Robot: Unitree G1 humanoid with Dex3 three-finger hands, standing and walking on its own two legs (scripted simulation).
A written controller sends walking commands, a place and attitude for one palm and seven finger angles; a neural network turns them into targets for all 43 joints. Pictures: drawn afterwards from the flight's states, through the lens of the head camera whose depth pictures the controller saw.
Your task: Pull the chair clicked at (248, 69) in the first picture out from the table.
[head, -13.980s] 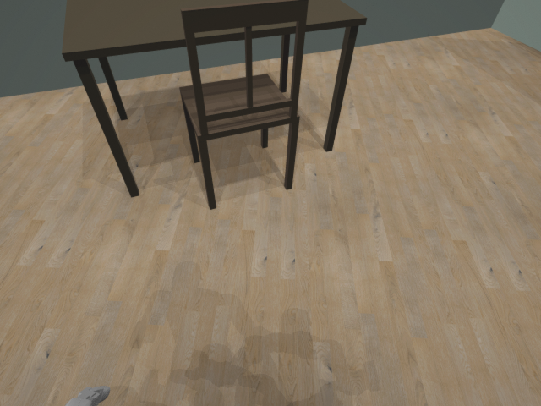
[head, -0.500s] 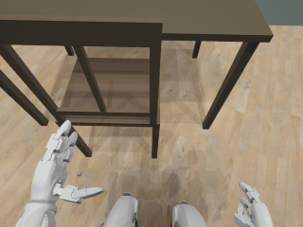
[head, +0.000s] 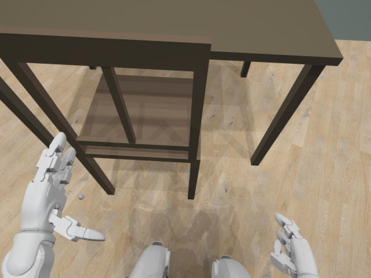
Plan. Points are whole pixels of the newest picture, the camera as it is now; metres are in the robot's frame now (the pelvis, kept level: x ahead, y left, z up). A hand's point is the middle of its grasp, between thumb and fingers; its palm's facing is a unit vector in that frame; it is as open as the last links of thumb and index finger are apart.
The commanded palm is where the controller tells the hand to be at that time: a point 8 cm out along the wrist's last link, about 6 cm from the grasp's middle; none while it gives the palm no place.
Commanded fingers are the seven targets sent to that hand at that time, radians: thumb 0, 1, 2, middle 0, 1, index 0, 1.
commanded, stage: raise the hand toward the chair's back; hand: left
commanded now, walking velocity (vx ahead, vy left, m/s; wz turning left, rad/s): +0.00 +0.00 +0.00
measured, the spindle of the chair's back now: (122, 110) +0.50 +0.21 +0.00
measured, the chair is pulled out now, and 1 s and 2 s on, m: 0.00 0.00 0.00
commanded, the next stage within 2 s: aim the fingers beside a spindle in 0.52 s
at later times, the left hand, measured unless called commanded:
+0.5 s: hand (93, 202) +0.24 +0.20 +0.05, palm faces +0.01 -1.00 -0.04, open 16.9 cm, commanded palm +0.22 +0.26 +0.06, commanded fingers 0.00 -0.50 0.30 -0.06 -0.08 -0.06 -0.08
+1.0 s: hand (98, 181) +0.28 +0.20 +0.05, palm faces +0.05 -1.00 -0.04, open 16.9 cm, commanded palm +0.25 +0.25 +0.04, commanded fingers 0.00 -0.50 0.30 -0.06 -0.08 -0.06 -0.08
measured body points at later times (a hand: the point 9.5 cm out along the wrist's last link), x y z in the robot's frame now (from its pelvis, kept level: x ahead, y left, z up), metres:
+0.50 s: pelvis +0.00 +0.00 +0.00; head +0.08 +0.00 +0.44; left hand +0.24 +0.25 +0.05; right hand +0.18 -0.24 -0.08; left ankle +0.03 +0.12 -0.64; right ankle +0.00 -0.11 -0.64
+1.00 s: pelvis -0.01 +0.00 -0.01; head +0.08 +0.00 +0.44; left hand +0.27 +0.25 +0.06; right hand +0.16 -0.25 -0.09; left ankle +0.03 +0.12 -0.64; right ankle +0.00 -0.11 -0.64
